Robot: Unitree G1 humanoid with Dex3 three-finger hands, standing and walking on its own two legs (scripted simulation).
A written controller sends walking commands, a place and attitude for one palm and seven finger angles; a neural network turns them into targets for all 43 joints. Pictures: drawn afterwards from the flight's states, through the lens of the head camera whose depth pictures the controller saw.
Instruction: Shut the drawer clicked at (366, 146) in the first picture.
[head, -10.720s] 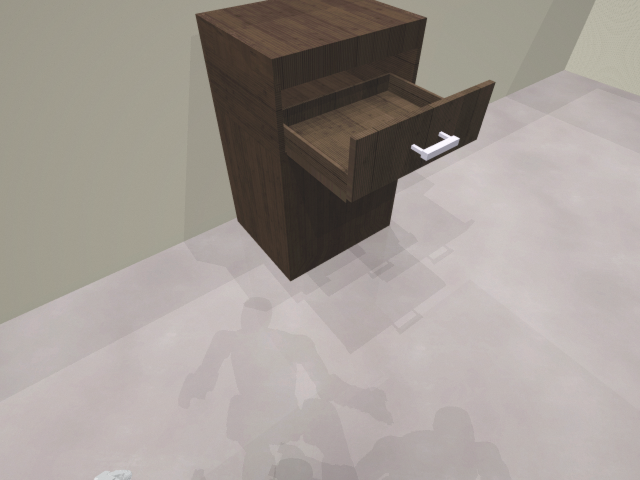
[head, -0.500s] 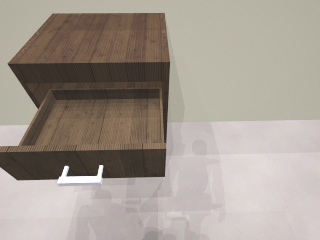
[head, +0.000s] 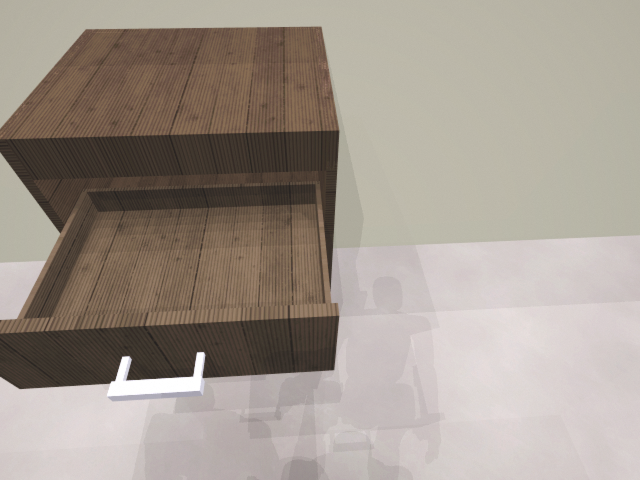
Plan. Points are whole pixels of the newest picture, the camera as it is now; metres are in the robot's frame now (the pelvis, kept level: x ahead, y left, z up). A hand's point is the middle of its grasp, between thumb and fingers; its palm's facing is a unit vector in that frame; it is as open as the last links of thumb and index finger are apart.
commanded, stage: come to a stop and stand still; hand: left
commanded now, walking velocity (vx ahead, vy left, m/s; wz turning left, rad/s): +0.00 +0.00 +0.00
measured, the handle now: (160, 375) +0.27 +0.24 -0.07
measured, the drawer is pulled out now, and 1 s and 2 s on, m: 0.30 0.30 0.28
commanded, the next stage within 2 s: look again from close up in 0.28 s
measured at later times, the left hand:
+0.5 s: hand out of the picture -0.01 +0.19 -0.17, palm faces +0.01 -0.98 -0.18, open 7.4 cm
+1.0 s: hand out of the picture +0.00 +0.19 -0.17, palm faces +0.00 -0.98 -0.18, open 7.4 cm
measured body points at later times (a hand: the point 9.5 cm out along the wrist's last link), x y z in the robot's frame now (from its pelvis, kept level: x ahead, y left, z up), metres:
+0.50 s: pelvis +0.00 +0.02 +0.01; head +0.02 +0.03 +0.46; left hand -0.01 +0.24 -0.16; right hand +0.03 -0.21 -0.15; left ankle -0.01 +0.09 -0.73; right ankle -0.02 -0.10 -0.73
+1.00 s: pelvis +0.00 +0.03 +0.01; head +0.02 +0.03 +0.46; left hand +0.00 +0.24 -0.15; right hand -0.02 -0.18 -0.15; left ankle -0.01 +0.09 -0.73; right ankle -0.02 -0.10 -0.73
